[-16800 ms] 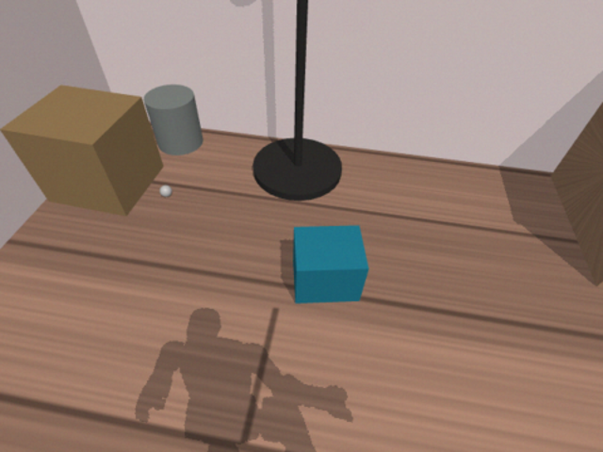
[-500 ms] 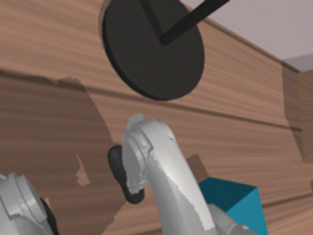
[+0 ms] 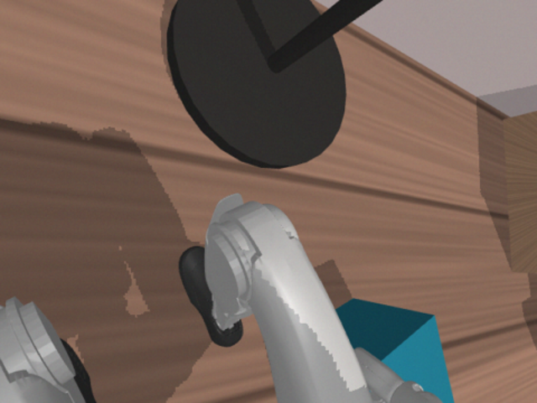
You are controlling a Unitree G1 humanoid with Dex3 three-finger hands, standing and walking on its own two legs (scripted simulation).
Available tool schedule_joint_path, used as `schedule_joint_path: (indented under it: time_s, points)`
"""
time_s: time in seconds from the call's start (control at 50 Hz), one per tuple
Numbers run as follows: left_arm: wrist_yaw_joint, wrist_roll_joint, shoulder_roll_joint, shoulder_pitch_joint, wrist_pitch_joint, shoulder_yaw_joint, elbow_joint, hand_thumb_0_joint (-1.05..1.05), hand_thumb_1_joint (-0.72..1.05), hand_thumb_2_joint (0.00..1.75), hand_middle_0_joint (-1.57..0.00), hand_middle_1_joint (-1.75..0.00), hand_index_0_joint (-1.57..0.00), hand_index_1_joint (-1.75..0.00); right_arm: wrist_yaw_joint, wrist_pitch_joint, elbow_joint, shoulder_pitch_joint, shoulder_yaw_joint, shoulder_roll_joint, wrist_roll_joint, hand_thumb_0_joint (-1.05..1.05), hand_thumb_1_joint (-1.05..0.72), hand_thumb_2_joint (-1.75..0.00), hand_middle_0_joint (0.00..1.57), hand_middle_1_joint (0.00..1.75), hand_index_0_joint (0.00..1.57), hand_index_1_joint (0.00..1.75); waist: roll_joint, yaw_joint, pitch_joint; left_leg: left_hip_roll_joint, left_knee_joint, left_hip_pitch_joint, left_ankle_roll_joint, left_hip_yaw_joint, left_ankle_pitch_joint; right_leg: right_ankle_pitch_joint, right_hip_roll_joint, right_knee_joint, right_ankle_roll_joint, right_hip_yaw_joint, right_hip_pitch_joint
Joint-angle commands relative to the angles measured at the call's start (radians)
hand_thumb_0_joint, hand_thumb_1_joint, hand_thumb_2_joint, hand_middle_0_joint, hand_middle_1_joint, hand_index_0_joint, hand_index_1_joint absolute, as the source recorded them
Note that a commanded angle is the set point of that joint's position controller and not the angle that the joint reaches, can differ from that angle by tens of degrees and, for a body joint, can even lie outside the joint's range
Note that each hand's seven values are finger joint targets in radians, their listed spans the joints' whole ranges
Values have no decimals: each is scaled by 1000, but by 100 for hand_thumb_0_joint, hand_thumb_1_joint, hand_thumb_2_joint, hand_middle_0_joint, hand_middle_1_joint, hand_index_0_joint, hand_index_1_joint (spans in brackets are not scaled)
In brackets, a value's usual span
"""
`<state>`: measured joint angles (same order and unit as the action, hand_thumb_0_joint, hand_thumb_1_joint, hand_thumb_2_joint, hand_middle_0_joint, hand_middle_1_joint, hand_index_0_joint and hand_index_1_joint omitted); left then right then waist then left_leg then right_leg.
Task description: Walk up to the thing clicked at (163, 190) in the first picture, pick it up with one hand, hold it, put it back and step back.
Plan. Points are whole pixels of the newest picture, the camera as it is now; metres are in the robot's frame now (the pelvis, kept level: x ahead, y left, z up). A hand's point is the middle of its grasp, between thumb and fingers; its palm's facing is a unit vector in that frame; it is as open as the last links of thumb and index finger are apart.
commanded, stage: close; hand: left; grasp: from above
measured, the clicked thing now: out of the picture +0.49 +0.30 -0.28
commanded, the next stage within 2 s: settle in 0.80 s
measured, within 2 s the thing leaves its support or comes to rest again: leaves its support in 1.12 s
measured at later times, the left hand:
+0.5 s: hand out of the picture +0.47 +0.29 -0.27, palm faces -0.44 -0.16 -0.89, open 8.3 cm
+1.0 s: hand out of the picture +0.48 +0.29 -0.27, palm faces -0.42 -0.17 -0.89, open 7.2 cm
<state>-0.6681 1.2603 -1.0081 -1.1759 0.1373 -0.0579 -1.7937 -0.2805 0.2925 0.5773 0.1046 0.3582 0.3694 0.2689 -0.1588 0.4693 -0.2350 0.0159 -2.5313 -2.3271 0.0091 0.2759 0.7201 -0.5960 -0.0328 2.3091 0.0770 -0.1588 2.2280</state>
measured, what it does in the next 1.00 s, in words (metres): stands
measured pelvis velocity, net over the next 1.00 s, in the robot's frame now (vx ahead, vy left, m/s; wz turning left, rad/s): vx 0.00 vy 0.00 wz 0.00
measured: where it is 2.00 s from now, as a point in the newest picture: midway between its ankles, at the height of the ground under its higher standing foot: (155, 359)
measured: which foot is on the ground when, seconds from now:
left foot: down 0.00-1.00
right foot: down 0.00-1.00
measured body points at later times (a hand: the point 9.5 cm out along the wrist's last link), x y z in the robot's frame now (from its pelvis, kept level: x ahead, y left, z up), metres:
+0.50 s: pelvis +0.00 +0.00 +0.00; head +0.29 +0.13 +0.31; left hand +0.49 +0.29 -0.22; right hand +0.05 -0.24 -0.04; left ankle +0.06 +0.13 -0.28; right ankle +0.13 -0.13 -0.28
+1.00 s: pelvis +0.00 +0.00 +0.00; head +0.30 +0.13 +0.31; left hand +0.50 +0.29 -0.21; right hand +0.05 -0.24 -0.04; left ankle +0.06 +0.13 -0.28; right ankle +0.13 -0.12 -0.28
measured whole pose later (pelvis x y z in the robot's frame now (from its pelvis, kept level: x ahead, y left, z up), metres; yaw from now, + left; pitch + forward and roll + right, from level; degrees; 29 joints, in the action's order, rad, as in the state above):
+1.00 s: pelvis +0.00 +0.00 +0.00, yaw +0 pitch +28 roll -16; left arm -0.63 1.25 -1.02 -1.18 0.14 -0.08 -1.78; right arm -0.26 0.28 0.57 0.11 0.36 0.37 0.26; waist -0.15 0.46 -0.23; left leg 0.02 -2.52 -2.33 0.00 0.27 0.72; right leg -0.60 -0.03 2.30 0.08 -0.16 2.22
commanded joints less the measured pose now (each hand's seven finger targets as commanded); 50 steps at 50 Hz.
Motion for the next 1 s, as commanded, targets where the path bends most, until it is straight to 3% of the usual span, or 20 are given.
schedule_joint_path:
  time_s: [0.0,0.04,0.06,0.08,0.16,0.2,0.24,0.28,0.3,0.34,0.36,0.42,0.52,0.62,0.7,0.86,0.98]
  points:
    - [-26,-27,-205,-269,-15,-24,122,0,5,60,-43,-85,-48,-80,2,-18,59,244,-106,351,-10,0,-90,-90,20,30,20,30,593,80,648,32,270,475,-8,-116,-227,245,-37,-181,-82,-112,-420]
    - [-15,-31,-205,-249,-18,-27,102,0,9,61,-45,-86,-51,-81,4,-19,63,251,-103,344,-12,0,-90,-90,20,30,20,30,592,76,656,33,279,473,-5,-113,-225,240,-41,-181,-85,-117,-430]
    - [0,-35,-171,-244,-19,-5,94,0,11,58,-46,-85,-52,-79,2,-17,55,240,-107,342,-13,0,-90,-90,20,30,20,30,580,83,632,30,272,461,-6,-114,-202,220,-36,-174,-84,-117,-411]
    - [1,-37,-202,-242,-16,-25,111,0,11,57,-47,-85,-52,-79,4,-21,60,254,-104,341,-15,0,-90,-90,20,30,20,30,593,71,661,34,279,463,-7,-110,-218,228,-42,-185,-85,-121,-425]
    - [28,-49,-177,-247,-8,-1,131,0,16,54,-50,-84,-56,-77,8,-28,57,260,-100,330,-20,0,-90,-90,20,30,20,30,588,74,666,33,275,479,-5,-107,-251,255,-40,-175,-86,-121,-438]
    - [43,-60,-132,-245,2,28,133,0,19,55,-52,-84,-58,-77,7,-25,53,248,-98,331,-20,0,-90,-90,20,30,20,30,559,81,636,31,262,458,-8,-108,-238,241,-40,-180,-86,-128,-413]
    - [44,-61,-153,-243,13,32,140,0,21,55,-54,-83,-60,-77,13,-29,53,253,-97,333,-21,0,-90,-90,20,30,20,30,547,76,648,30,265,457,-12,-115,-225,235,-45,-193,-83,-122,-441]
    - [38,-50,-172,-265,26,21,175,0,25,54,-57,-82,-63,-76,18,-33,61,258,-103,340,-27,0,-90,-90,20,30,20,30,583,64,667,34,275,489,-2,-100,-248,244,-39,-182,-90,-127,-419]
    - [39,-46,-145,-249,30,35,144,0,26,52,-57,-81,-63,-75,16,-33,64,259,-96,332,-21,0,-90,-90,20,30,20,30,586,76,653,34,273,498,-1,-100,-254,250,-38,-176,-89,-132,-413]
    - [26,-32,-147,-230,36,43,132,0,27,53,-58,-83,-64,-76,21,-42,60,252,-101,335,-21,0,-90,-90,20,30,20,30,582,73,669,35,280,498,-1,-103,-267,264,-52,-178,-89,-131,-445]
    - [26,-35,-121,-231,35,50,116,0,29,51,-58,-83,-65,-75,17,-36,51,242,-93,327,-19,0,-90,-90,20,30,20,30,557,77,630,30,268,478,-4,-103,-250,256,-43,-173,-86,-133,-413]
    - [4,-25,-168,-265,42,23,161,0,32,54,-61,-81,-68,-75,21,-42,67,255,-97,332,-18,0,-90,-90,20,30,20,30,604,66,668,36,292,513,3,-94,-268,261,-47,-177,-89,-134,-411]
    - [-23,-12,-140,-254,27,37,116,0,42,51,-67,-80,-74,-73,17,-35,50,224,-91,333,-11,0,-90,-90,20,30,20,30,574,83,609,31,279,477,-1,-100,-218,233,-41,-174,-85,-135,-382]
    - [-33,-11,-200,-263,10,3,115,0,48,49,-73,-77,-79,-70,19,-34,55,224,-93,343,-11,0,-90,-90,20,30,20,30,576,76,617,36,287,467,-2,-99,-188,209,-39,-183,-84,-123,-390]
    - [-20,-22,-168,-254,2,8,108,0,53,49,-76,-78,-83,-71,12,-28,59,235,-92,337,-7,0,-90,-90,20,30,20,30,599,85,621,39,291,494,3,-90,-216,227,-36,-169,-84,-131,-375]
    - [1,-27,-204,-256,-5,-3,122,0,65,50,-87,-74,-93,-67,16,-30,55,238,-93,345,-18,0,-90,-90,20,30,20,30,581,76,624,33,276,473,-5,-105,-225,233,-36,-182,-84,-121,-400]
    - [18,-24,-229,-247,-3,-23,145,0,58,50,-87,-72,-94,-66,24,-44,52,251,-105,348,-23,0,-91,-90,20,30,20,30,612,62,650,32,293,489,0,-106,-236,233,-36,-180,-92,-122,-414]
